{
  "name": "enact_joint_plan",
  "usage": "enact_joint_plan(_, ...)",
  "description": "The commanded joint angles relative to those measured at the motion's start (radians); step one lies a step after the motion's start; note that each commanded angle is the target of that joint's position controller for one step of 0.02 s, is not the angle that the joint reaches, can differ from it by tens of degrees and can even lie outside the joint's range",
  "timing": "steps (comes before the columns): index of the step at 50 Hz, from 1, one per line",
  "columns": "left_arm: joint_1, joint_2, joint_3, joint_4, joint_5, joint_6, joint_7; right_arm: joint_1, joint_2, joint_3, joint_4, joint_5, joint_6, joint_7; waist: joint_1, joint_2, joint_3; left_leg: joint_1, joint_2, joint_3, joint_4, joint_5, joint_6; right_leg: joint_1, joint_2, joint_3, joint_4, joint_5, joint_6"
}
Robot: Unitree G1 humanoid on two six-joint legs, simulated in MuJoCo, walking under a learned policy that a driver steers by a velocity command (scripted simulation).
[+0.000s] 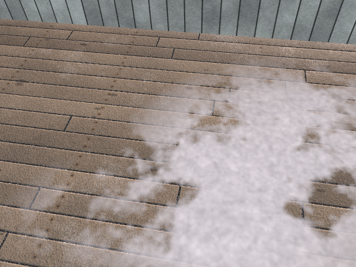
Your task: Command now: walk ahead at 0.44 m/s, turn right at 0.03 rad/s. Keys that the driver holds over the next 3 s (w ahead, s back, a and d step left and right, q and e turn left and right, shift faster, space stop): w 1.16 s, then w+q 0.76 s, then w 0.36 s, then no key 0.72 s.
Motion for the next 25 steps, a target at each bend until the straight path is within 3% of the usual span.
enact_joint_plan(1, 0.176, 0.134, 0.031, -0.013, 0.009, -0.015, -0.006, -0.117, -0.124, -0.023, -0.111, -0.007, -0.05, 0.004, 0.1, -0.126, 0.01, -0.499, 0.073, -0.03, 0.25, 0.095, 0.061, 0.372, -0.29, 0.458, -0.332, -0.103, -0.158)
enact_joint_plan(3, 0.109, 0.123, 0.026, -0.019, 0.017, -0.013, -0.006, -0.118, -0.099, -0.024, -0.116, -0.009, -0.039, 0.008, 0.051, -0.139, 0.025, -0.462, 0.107, -0.02, 0.186, 0.207, 0.048, 0.285, -0.253, 0.395, -0.398, -0.06, -0.168)
enact_joint_plan(5, 0.114, 0.107, 0.022, -0.013, 0.012, -0.021, -0.002, -0.121, -0.07, -0.017, -0.113, -0.009, -0.022, 0.014, 0.04, -0.115, 0.03, -0.456, 0.107, -0.004, 0.143, 0.266, 0.026, 0.268, -0.229, 0.308, -0.426, 0.077, -0.176)
enact_joint_plan(6, 0.12, 0.118, 0.027, -0.007, 0.009, -0.024, 0.001, -0.141, -0.068, -0.017, -0.121, -0.016, -0.017, 0.012, 0.038, -0.093, 0.039, -0.476, 0.103, 0.002, 0.093, 0.304, 0.014, 0.271, -0.224, 0.279, -0.437, 0.118, -0.178)
enact_joint_plan(8, 0.145, 0.132, 0.03, 0.01, 0.006, -0.022, 0.01, -0.214, -0.051, -0.01, -0.148, -0.027, -0.017, 0.012, 0.052, -0.07, 0.054, -0.489, 0.095, 0.01, -0.042, 0.389, -0.009, 0.272, -0.216, 0.224, -0.443, 0.204, -0.175)
enact_joint_plan(13, 0.222, 0.149, 0.033, 0.053, -0.004, -0.014, 0.024, -0.385, -0.026, 0.009, -0.202, -0.016, -0.031, 0.033, 0.106, -0.077, 0.083, -0.392, 0.038, 0.056, -0.314, 0.581, -0.011, 0.262, -0.195, 0.126, -0.449, 0.249, -0.15)
enact_joint_plan(15, 0.254, 0.149, 0.034, 0.075, -0.008, -0.007, 0.024, -0.434, -0.03, 0.011, -0.225, -0.011, -0.035, 0.045, 0.115, -0.075, 0.099, -0.393, 0.025, 0.052, -0.367, 0.581, 0.004, 0.315, -0.221, 0.125, -0.432, 0.267, -0.147)
enact_joint_plan(18, 0.265, 0.16, 0.04, 0.095, -0.012, 0.007, 0.029, -0.451, -0.054, 0.006, -0.245, -0.011, -0.041, 0.061, 0.092, -0.086, 0.09, -0.381, 0.008, 0.05, -0.422, 0.495, 0.045, 0.424, -0.26, 0.127, -0.364, 0.393, -0.126)
enact_joint_plan(20, 0.25, 0.186, 0.047, 0.097, -0.007, 0.017, 0.034, -0.368, -0.093, -0.011, -0.229, -0.014, -0.04, 0.057, 0.038, -0.124, 0.017, -0.238, -0.042, 0.089, -0.422, 0.411, 0.078, 0.467, -0.255, 0.114, -0.242, 0.703, -0.103)
enact_joint_plan(21, 0.235, 0.183, 0.044, 0.095, -0.003, 0.026, 0.036, -0.237, -0.13, -0.032, -0.194, -0.015, -0.037, 0.049, -0.035, -0.124, -0.07, -0.06, -0.076, 0.121, -0.44, 0.413, 0.109, 0.449, -0.22, 0.081, -0.082, 0.857, -0.082)
enact_joint_plan(22, 0.233, 0.164, 0.032, 0.081, 0.005, 0.029, 0.041, -0.064, -0.176, -0.05, -0.152, -0.021, -0.033, 0.037, -0.109, -0.109, -0.197, 0.237, -0.006, 0.053, -0.396, 0.441, 0.153, 0.295, -0.181, 0.057, 0.148, 0.758, -0.05)
enact_joint_plan(23, 0.355, 0.048, -0.002, 0.057, 0.008, 0.013, 0.031, 0.059, -0.271, -0.073, -0.136, -0.044, -0.027, 0.03, -0.078, 0.102, -0.372, 0.677, 0.274, -0.399, -0.396, 0.283, 0.314, -0.137, -0.034, 0.025, 0.57, 0.32, 0.025)
enact_joint_plan(24, 0.351, 0.045, -0.01, 0.077, 0.0, -0.01, 0.026, 0.085, -0.208, -0.056, -0.118, -0.024, -0.026, 0.034, -0.087, 0.208, -0.463, 0.74, 0.355, -0.718, -0.578, 0.133, 0.352, -0.295, 0.058, 0.159, 0.744, -0.306, 0.03)
enact_joint_plan(25, 0.239, 0.141, 0.018, 0.044, -0.032, -0.024, 0.02, 0.019, -0.157, -0.037, -0.12, -0.014, -0.023, 0.03, -0.09, 0.148, -0.288, 0.619, 0.316, -0.597, -0.616, 0.047, 0.293, -0.403, -0.009, 0.185, 0.811, -0.278, 0.017)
